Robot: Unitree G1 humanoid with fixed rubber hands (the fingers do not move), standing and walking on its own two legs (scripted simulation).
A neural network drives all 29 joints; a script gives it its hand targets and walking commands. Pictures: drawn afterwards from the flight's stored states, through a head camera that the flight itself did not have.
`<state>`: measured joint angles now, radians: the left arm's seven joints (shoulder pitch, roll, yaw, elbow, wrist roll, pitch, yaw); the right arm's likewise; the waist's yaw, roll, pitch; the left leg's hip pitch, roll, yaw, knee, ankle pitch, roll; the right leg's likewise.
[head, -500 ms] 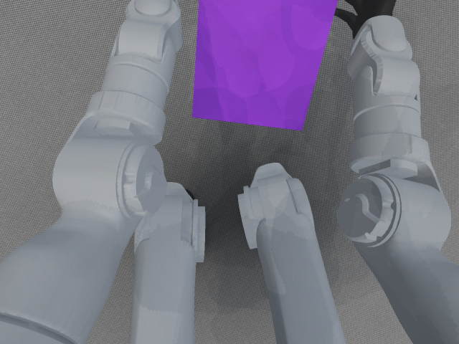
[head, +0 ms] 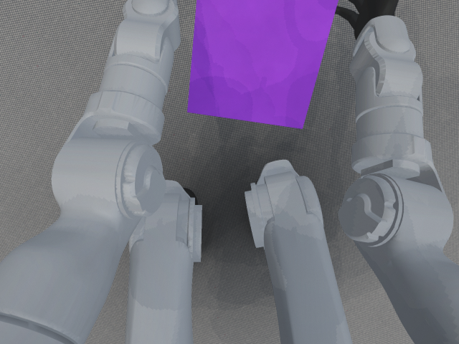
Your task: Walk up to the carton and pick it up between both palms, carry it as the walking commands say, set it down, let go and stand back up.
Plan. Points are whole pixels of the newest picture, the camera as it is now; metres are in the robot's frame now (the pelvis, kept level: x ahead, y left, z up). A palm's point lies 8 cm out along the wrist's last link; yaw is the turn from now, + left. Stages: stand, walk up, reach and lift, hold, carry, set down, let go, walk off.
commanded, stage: set down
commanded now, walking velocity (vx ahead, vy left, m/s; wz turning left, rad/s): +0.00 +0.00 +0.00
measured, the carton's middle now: (254, 35) +0.51 -0.10 -0.27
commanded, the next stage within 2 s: none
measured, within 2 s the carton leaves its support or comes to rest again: rests again in 0.58 s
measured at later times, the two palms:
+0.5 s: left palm out of the picture +0.56 +0.03 -0.19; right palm (364, 28) +0.49 -0.24 -0.18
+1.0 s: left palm (166, 3) +0.55 +0.03 -0.21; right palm (359, 35) +0.48 -0.24 -0.20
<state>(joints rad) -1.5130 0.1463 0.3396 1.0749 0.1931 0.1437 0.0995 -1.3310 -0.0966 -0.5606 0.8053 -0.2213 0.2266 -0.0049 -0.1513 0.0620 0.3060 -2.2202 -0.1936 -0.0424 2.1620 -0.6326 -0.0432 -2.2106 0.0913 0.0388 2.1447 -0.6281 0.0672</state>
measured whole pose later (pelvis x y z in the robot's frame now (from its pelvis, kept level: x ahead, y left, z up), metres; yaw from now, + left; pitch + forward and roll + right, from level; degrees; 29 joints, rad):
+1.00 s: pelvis +0.00 +0.00 -0.02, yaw -1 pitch +33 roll -2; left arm -1.53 0.22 0.19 1.12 0.05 0.13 0.09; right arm -1.37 -0.16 -0.47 0.92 -0.12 0.18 -0.01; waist -0.16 0.05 0.46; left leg -2.19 -0.15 -0.03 2.27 -0.66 -0.02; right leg -2.17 0.05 0.00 2.24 -0.65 0.04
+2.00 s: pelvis -0.02 -0.01 +0.03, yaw -2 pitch +36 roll +1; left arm -1.45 0.34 0.07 1.04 -0.12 0.16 0.13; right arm -1.31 -0.27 -0.25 0.93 0.15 0.13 -0.13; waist -0.15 0.01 0.31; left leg -2.07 -0.07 -0.01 2.06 -0.62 -0.02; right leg -2.11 0.05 0.00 2.04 -0.55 0.00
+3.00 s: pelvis +0.04 -0.01 +0.29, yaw -2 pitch +40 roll +0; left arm -1.10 0.20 0.26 0.94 0.13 0.15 0.05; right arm -0.95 -0.13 -0.42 0.80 -0.07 0.10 -0.02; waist -0.15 0.04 0.00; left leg -1.37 -0.07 -0.07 1.00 -0.33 -0.01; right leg -1.40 0.04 0.02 0.99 -0.30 -0.01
